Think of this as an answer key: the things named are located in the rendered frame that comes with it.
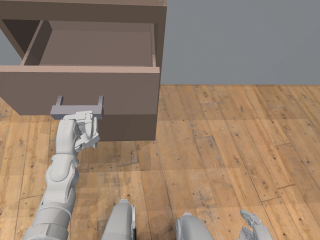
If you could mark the left robot forearm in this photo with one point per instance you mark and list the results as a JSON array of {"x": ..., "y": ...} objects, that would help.
[{"x": 55, "y": 210}]

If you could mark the drawer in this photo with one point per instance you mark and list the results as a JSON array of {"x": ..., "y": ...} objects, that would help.
[{"x": 82, "y": 60}]

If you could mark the right robot hand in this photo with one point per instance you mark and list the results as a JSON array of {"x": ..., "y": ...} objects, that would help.
[{"x": 260, "y": 231}]

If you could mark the robot right shin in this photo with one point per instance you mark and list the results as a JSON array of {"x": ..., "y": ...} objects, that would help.
[{"x": 187, "y": 214}]

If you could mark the handle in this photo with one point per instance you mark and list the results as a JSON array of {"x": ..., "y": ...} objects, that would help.
[{"x": 58, "y": 111}]

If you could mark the cabinet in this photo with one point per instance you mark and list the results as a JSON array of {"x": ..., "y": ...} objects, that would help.
[{"x": 19, "y": 20}]

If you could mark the left robot hand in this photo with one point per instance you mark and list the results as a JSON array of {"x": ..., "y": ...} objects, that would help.
[{"x": 81, "y": 125}]

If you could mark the right robot thigh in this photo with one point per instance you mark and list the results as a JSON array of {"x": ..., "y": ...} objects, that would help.
[{"x": 190, "y": 227}]

